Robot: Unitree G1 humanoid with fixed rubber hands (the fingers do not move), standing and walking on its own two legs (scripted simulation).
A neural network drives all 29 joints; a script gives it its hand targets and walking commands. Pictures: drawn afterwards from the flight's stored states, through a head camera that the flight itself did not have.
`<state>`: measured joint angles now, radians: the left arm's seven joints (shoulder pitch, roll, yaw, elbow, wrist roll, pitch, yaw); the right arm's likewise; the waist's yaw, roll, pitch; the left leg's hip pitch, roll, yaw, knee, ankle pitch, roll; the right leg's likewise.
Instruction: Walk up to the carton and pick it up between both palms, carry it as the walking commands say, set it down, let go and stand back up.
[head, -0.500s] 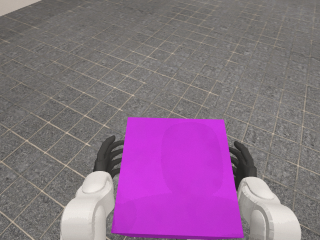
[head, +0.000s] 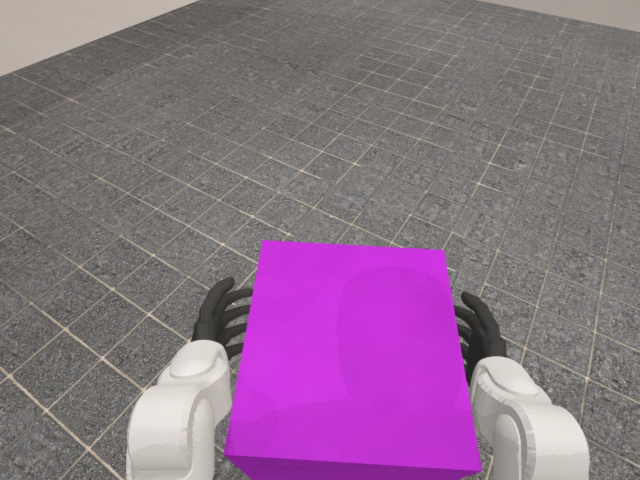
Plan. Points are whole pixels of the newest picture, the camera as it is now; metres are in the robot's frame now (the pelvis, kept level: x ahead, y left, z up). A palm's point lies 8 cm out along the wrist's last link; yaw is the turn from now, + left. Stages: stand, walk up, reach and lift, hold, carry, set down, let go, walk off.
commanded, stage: carry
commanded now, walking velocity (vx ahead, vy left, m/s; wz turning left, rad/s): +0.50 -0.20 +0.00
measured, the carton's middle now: (343, 377) +0.24 -0.01 +0.02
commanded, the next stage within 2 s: none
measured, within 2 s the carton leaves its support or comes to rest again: neither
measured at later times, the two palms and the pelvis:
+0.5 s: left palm (297, 164) +0.57 +0.06 +0.08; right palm (468, 156) +0.60 -0.23 +0.09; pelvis +0.35 -0.11 -0.01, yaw +3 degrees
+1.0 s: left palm (354, 68) +0.92 -0.05 +0.09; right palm (481, 68) +0.93 -0.34 +0.09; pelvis +0.69 -0.21 +0.01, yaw +4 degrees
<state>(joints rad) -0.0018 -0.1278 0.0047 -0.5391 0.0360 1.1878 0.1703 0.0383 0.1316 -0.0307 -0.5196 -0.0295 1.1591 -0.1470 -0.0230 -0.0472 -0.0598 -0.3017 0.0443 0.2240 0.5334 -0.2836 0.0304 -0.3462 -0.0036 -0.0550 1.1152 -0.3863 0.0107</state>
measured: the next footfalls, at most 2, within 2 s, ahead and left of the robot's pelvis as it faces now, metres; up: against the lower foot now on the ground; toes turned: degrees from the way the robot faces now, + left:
right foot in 0.20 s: +0.25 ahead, -0.19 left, +0.00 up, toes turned -9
left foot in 0.48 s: +0.42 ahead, -0.02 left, +0.00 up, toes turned +13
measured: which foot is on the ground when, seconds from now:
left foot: down 0.00-0.22, up 0.24-0.46, down 0.48-0.84, up 0.86-1.00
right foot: up 0.00-0.18, down 0.20-0.50, up 0.52-0.80, down 0.82-1.00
